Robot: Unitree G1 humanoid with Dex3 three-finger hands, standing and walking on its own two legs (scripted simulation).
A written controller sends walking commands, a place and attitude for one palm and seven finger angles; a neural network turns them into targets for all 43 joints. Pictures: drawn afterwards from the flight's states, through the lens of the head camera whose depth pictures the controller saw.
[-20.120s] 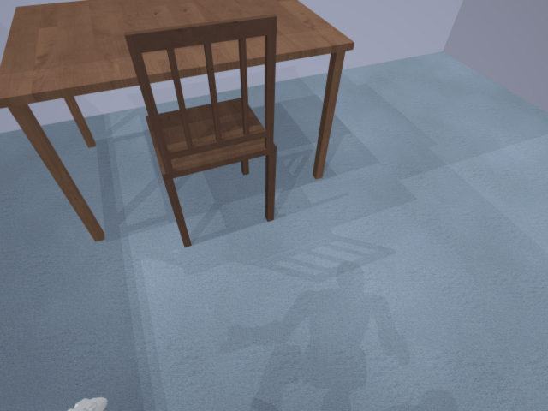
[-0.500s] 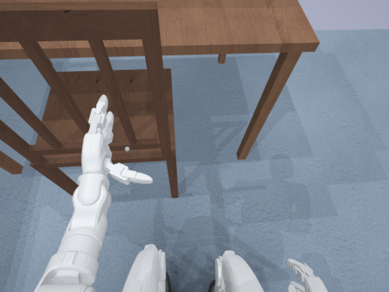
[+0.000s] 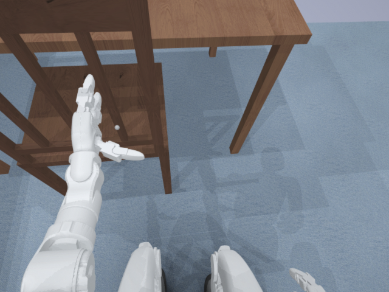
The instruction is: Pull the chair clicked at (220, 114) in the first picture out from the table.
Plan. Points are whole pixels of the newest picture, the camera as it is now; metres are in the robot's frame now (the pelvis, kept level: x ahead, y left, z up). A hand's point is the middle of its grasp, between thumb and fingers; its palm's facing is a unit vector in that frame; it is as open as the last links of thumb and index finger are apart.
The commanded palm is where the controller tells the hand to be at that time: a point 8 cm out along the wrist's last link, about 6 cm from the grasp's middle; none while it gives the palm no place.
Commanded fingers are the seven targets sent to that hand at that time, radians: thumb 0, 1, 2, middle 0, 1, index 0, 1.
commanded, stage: push the fingers through the gap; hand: left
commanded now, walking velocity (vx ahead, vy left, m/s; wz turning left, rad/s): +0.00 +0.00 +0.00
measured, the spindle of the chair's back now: (58, 102) +0.49 +0.27 +0.05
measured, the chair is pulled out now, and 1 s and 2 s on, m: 0.00 0.00 0.01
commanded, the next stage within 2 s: hook a spindle and tug to test in 0.62 s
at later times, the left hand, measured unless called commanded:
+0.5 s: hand (120, 117) +0.47 +0.14 +0.03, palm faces +0.09 -1.00 -0.03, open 16.9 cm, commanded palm +0.44 +0.19 +0.03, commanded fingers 0.00 -0.50 0.30 -0.06 -0.08 -0.06 -0.08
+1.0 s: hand (122, 116) +0.47 +0.14 +0.02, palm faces +0.08 -1.00 -0.03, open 16.1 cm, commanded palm +0.45 +0.19 +0.03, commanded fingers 0.00 -0.50 0.30 -0.32 -0.90 -0.32 -0.90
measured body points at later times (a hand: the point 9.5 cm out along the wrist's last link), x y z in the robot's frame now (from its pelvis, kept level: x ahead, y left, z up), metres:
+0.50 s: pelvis +0.00 +0.00 +0.00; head +0.14 +0.01 +0.43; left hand +0.46 +0.20 +0.03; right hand +0.05 -0.25 -0.12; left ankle +0.05 +0.11 -0.62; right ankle +0.01 -0.11 -0.62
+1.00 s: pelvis +0.01 +0.00 +0.00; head +0.15 +0.02 +0.43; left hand +0.46 +0.20 +0.03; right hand +0.07 -0.26 -0.12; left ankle +0.05 +0.11 -0.62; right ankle +0.01 -0.11 -0.62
